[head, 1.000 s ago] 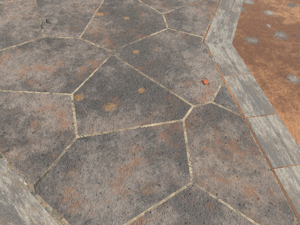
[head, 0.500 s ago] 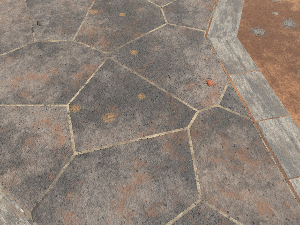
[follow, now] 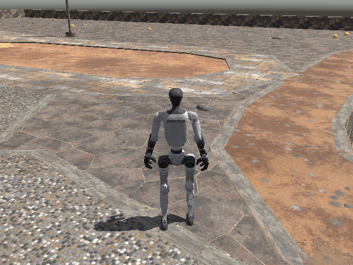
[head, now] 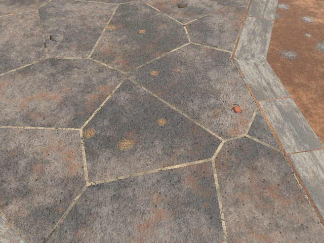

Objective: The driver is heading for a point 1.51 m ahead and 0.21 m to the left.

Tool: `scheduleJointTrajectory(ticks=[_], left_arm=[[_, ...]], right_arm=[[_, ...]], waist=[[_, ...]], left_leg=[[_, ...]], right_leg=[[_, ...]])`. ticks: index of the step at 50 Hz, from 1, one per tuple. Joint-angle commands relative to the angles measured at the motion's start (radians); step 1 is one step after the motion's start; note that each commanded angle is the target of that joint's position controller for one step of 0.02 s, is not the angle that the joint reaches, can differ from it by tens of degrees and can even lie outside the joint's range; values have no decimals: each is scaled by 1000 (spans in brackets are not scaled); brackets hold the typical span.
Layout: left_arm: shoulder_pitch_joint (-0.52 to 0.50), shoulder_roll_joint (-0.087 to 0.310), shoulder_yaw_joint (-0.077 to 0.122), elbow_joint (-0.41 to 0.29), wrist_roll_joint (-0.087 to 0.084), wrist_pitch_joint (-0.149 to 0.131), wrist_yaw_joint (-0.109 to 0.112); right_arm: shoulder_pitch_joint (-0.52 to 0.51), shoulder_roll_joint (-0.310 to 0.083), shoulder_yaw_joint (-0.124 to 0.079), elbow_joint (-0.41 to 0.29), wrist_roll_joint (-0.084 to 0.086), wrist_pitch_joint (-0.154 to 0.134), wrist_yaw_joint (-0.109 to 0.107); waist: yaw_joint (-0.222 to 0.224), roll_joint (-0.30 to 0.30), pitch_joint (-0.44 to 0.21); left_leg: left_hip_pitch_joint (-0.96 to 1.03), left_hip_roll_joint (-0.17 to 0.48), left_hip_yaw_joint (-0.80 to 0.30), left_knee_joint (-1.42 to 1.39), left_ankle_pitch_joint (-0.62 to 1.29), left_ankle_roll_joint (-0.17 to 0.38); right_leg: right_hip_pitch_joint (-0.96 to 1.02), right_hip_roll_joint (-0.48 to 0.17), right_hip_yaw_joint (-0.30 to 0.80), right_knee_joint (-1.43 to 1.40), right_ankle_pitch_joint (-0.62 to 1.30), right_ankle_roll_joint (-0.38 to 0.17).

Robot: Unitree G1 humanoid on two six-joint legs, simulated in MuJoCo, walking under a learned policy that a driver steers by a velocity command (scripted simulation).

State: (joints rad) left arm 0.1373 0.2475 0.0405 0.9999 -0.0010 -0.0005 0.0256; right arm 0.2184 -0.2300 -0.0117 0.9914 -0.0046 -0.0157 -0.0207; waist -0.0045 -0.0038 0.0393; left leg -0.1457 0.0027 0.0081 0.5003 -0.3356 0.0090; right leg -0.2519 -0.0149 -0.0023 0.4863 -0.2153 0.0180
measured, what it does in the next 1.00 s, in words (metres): walks ahead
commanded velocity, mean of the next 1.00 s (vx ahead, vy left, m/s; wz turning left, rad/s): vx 0.14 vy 0.00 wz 0.00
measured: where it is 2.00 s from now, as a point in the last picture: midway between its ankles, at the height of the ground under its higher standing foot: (178, 203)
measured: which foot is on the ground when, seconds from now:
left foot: down 0.00-0.82, up 0.84-1.00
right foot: down 0.00-1.00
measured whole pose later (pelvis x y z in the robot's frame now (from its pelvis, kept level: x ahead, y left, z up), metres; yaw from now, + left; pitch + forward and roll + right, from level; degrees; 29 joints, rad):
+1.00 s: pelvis +0.12 -0.06 +0.01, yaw -1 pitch +0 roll +0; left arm 0.35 0.20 0.03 1.14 0.00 -0.11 -0.02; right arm 0.22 -0.27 -0.06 0.95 0.03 -0.09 0.00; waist 0.04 0.04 0.00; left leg -0.51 0.08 0.00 1.10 -0.24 0.06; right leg -0.10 0.03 -0.06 0.35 -0.26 -0.05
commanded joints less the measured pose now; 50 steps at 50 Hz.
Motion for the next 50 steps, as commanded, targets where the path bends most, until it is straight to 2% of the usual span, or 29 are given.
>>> scheduleJointTrajectory(ticks=[1, 9, 26, 27, 28, 29, 30, 31, 32, 33, 35, 37, 39, 40, 41, 42, 43, 44, 45, 46, 47, 48, 50], left_arm=[[-17, 102, 18, -17, -2, -2, 7], [-29, 113, 19, 39, -3, 10, 16], [-21, 100, 15, 114, 0, 13, 22], [-4, 88, 13, 124, 0, 14, 22], [-4, 86, 13, 127, -4, 15, 22], [-15, 86, 15, 121, -7, 13, 22], [-50, 88, 16, 102, -6, 4, 18], [-83, 79, 14, 78, -8, -12, 11], [-102, 76, 14, 61, -16, -28, 1], [-112, 79, 17, 51, -25, -42, -8], [-102, 80, 19, 42, -36, -67, -24], [-85, 68, 20, 47, -34, -85, -34], [74, 61, 31, 113, -33, -85, -39], [180, 81, 45, 151, -30, -78, -35], [292, 131, 63, 170, -28, -79, -30], [419, 256, 83, 175, -24, -84, -28], [380, 207, 58, 174, -4, -104, -39], [275, 165, 42, 140, -7, -120, -42], [203, 116, 26, 113, -8, -127, -47], [157, 98, 16, 95, -6, -129, -53], [152, 80, 9, 90, -3, -127, -53], [175, 67, 4, 93, 0, -121, -50], [231, 83, 3, 104, 1, -116, -36]], right_arm=[[42, -129, -25, -20, 2, -3, -1], [41, -120, -24, 1, 0, 3, 1], [85, -100, -16, 39, -3, 2, -8], [105, -97, -16, 50, -2, 3, -9], [115, -115, -23, 53, 5, 6, -13], [114, -149, -35, 45, 12, 9, -17], [130, -178, -46, 39, 18, 7, -19], [141, -213, -60, 36, 23, -1, -21], [149, -214, -66, 34, 22, -13, -23], [158, -193, -65, 33, 16, -27, -22], [146, -165, -64, 21, 26, -42, -16], [123, -175, -69, 8, 35, -43, -10], [99, -183, -71, 0, 37, -35, -3], [95, -177, -67, -6, 32, -38, -1], [66, -129, -51, -20, 27, -44, 3], [63, -46, -29, -72, 13, -61, 2], [42, -71, -38, -89, 47, -76, 0], [12, -104, -45, -102, 72, -89, 5], [8, -120, -50, -97, 66, -97, 9], [10, -124, -58, -89, 50, -100, 8], [12, -133, -66, -87, 38, -96, 9], [17, -126, -69, -83, 34, -90, 15], [-14, -97, -68, -92, 29, -76, 22]], waist=[[-6, 10, -67], [0, 15, -53], [7, 13, -10], [6, 23, -30], [0, 43, -12], [-9, 85, 22], [-27, 131, 70], [-40, 178, 116], [-45, 183, 153], [-46, 171, 174], [-30, 122, 165], [-13, 109, 118], [59, 100, 53], [102, 80, 13], [156, -45, -22], [162, -334, -108], [134, -246, -103], [94, -158, 5], [67, -104, 44], [44, -74, 60], [31, -78, 60], [27, -89, 50], [30, -73, 48]], left_leg=[[-46, 57, -50, -89, 378, 20], [-38, 51, -42, -107, 386, 22], [-72, 39, -34, -152, 219, 19], [-64, 35, -33, -167, 109, 25], [-75, 41, -55, -191, -67, 46], [-89, 76, -116, -232, -274, 83], [-91, 153, -223, -296, -437, 131], [-100, 254, -351, -354, -508, 188], [-84, 322, -429, -388, -486, 230], [-26, 355, -459, -391, -414, 249], [76, 337, -394, -359, -267, 222], [36, 265, -263, -320, -143, 179], [-141, 191, -154, -229, -85, 151], [-210, 155, -118, -137, 16, 134], [-298, 80, -20, 136, 116, 79], [-518, -48, 56, 513, -150, 6], [-604, -42, -99, 721, -239, 20], [-695, 23, -124, 790, -155, 52], [-690, 72, -106, 775, -45, 71], [-661, 104, -93, 716, 42, 75], [-603, 126, -83, 655, 96, 72], [-564, 132, -67, 616, 130, 64], [-567, 131, -33, 550, 172, 35]], right_leg=[[123, -28, 31, -16, 302, -36], [134, -31, 32, -26, 287, -29], [114, -29, 29, -60, 192, -19], [118, -12, 9, -51, 97, -18], [84, 19, -25, -10, -47, -18], [15, 51, -63, 58, -189, -19], [-89, 60, -82, 146, -242, -21], [-165, 29, -63, 251, -228, -35], [-252, -15, -27, 339, -237, -50], [-348, -49, 6, 410, -284, -62], [-417, -91, 28, 359, -293, -82], [-254, -62, -31, 192, -218, -79], [83, 26, -125, 60, -18, -55], [228, 60, -132, 46, -9, -52], [346, -53, 44, -48, -77, -93], [488, -324, 545, -239, -209, -246], [438, -396, 772, -334, -386, -323], [372, -385, 671, -328, -419, -298], [317, -331, 531, -328, -347, -253], [268, -289, 420, -336, -223, -220], [231, -246, 322, -344, -106, -191], [219, -216, 253, -350, -15, -178], [227, -199, 181, -359, 158, -189]])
